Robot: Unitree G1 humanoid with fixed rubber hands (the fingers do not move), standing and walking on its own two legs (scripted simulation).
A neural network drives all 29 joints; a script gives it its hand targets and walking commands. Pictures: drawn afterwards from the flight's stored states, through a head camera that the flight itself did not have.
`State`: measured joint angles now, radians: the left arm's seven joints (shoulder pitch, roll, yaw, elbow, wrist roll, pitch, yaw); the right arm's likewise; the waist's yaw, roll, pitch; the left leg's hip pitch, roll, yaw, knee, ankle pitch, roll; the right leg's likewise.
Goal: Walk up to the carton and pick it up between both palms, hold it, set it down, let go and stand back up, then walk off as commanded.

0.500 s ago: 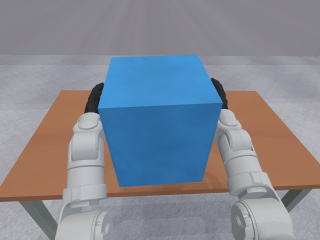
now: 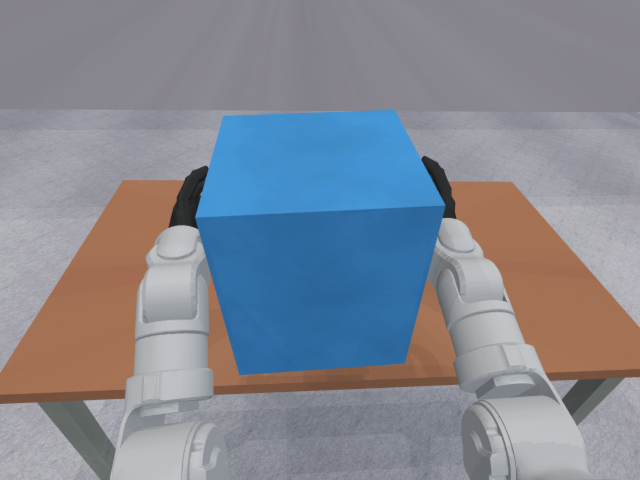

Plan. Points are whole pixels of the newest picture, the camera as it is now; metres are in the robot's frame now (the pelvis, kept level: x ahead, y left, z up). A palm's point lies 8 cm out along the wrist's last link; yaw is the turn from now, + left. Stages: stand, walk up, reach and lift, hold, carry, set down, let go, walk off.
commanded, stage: hold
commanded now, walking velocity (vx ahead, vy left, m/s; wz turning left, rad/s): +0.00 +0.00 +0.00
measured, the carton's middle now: (316, 243) +0.36 +0.01 +0.17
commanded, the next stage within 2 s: set down in 0.22 s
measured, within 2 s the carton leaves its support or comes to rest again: neither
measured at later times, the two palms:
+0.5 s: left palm (190, 223) +0.37 +0.16 +0.20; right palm (441, 212) +0.37 -0.15 +0.21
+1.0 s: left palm (212, 222) +0.43 +0.14 +0.16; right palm (429, 217) +0.42 -0.16 +0.17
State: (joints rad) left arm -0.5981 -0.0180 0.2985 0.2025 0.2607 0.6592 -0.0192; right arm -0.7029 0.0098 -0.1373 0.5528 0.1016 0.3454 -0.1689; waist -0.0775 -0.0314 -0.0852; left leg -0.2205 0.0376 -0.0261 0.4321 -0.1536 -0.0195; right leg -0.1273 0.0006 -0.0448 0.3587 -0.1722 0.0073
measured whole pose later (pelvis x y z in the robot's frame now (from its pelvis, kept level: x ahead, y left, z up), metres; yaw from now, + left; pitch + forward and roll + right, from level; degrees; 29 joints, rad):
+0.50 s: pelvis +0.00 +0.00 +0.00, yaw +0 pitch -3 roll -2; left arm -0.61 -0.02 0.30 0.24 0.29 0.55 -0.04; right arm -0.70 0.00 -0.14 0.55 0.10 0.26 -0.17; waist -0.08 -0.03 -0.09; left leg -0.22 0.04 -0.03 0.43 -0.15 -0.02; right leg -0.13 0.00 -0.04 0.36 -0.17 0.01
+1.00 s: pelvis +0.04 -0.01 +0.00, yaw +0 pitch -1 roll -1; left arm -0.63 -0.02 0.30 0.42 0.30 0.33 -0.03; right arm -0.67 0.01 -0.17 0.69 0.01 -0.04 -0.15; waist -0.05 -0.05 -0.04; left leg -0.20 0.03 -0.03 0.40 -0.18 -0.02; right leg -0.12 0.00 -0.05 0.35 -0.22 0.01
